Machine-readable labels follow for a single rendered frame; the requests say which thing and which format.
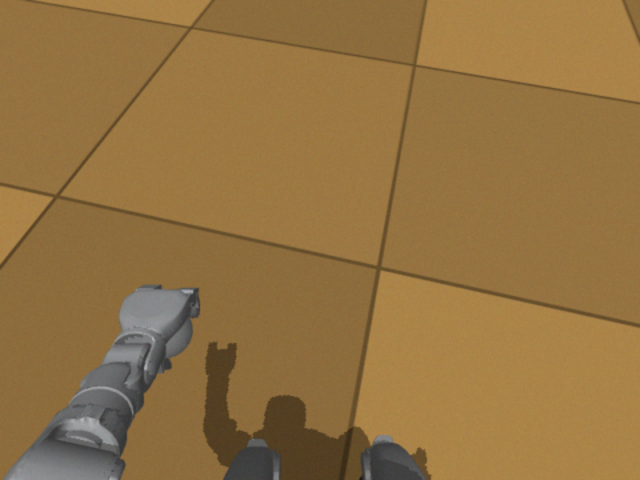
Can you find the left robot arm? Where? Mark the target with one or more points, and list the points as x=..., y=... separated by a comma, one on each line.
x=85, y=440

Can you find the left robot hand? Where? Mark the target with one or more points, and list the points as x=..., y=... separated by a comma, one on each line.
x=163, y=311

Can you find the ball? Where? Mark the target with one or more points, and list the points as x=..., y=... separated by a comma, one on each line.
x=179, y=342

